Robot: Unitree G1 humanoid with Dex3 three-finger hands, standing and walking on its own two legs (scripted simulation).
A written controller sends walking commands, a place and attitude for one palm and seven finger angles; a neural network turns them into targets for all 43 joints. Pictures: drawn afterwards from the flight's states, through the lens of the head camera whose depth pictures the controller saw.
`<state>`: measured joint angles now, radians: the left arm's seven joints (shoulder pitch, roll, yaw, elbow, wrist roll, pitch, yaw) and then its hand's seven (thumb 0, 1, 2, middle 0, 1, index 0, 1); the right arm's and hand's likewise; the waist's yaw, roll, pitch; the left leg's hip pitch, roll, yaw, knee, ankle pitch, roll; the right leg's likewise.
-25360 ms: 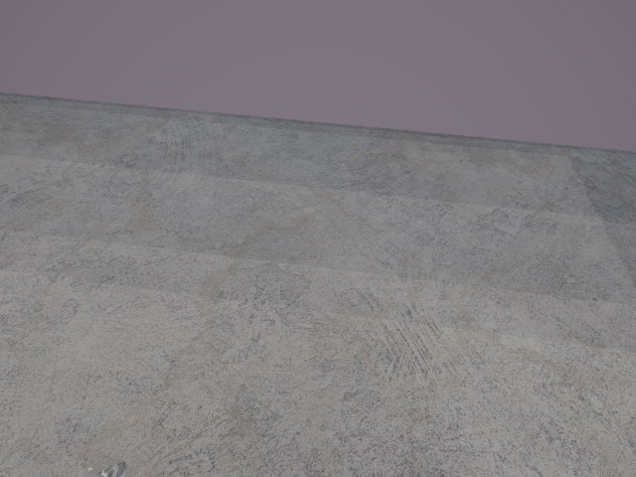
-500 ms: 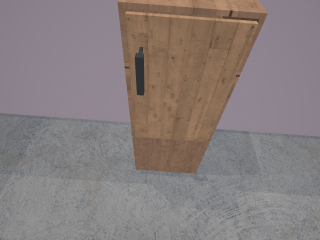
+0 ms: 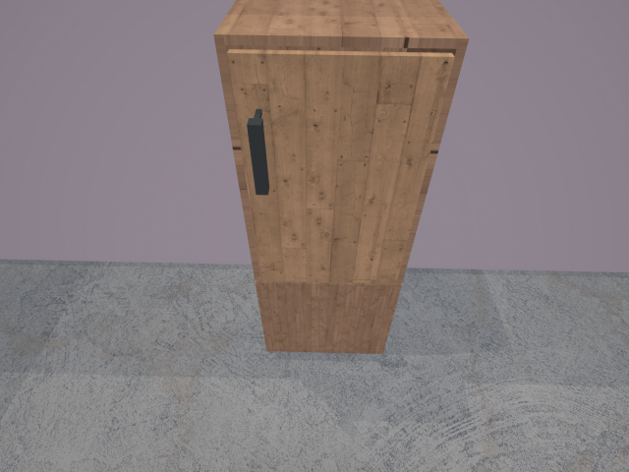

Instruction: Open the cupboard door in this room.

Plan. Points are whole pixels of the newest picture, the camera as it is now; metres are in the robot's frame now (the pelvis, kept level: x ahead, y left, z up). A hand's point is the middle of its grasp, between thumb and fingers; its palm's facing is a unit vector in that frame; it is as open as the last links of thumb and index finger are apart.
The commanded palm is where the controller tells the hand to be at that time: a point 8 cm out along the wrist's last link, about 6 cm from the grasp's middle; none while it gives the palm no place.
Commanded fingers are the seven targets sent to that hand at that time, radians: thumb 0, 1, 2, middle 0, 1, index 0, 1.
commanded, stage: look again from close up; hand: left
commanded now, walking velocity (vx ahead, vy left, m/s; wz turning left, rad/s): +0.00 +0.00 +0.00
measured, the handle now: (260, 152) +0.64 +0.12 +0.09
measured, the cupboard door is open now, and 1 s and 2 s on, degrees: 0 0 0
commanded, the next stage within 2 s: shuffle to correct the standing spot in 0.28 s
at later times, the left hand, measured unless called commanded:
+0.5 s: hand out of the picture -0.02 +0.22 -0.17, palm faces +0.00 -0.97 -0.23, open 7.4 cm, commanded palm none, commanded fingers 0.00 0.90 0.90 -0.20 -0.30 -0.20 -0.30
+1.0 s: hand out of the picture -0.04 +0.14 -0.19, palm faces +0.09 -0.99 -0.09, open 7.4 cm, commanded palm none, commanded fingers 0.00 0.90 0.90 -0.20 -0.30 -0.20 -0.30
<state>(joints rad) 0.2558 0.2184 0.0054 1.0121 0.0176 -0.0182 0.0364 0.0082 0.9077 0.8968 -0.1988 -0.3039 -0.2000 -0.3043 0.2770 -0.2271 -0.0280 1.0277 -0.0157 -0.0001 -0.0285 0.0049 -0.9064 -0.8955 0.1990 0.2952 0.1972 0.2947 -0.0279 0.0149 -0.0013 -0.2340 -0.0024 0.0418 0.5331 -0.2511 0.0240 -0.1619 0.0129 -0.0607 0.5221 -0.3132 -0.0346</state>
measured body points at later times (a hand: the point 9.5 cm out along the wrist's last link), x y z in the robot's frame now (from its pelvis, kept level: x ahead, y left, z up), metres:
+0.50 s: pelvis -0.03 +0.02 +0.01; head -0.04 +0.03 +0.46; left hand -0.02 +0.27 -0.15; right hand +0.00 -0.24 -0.14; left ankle +0.03 +0.10 -0.73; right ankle -0.02 -0.10 -0.73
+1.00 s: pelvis +0.05 +0.01 -0.01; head +0.05 +0.03 +0.44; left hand -0.05 +0.19 -0.18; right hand +0.05 -0.22 -0.16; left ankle +0.07 +0.09 -0.74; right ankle -0.01 -0.10 -0.73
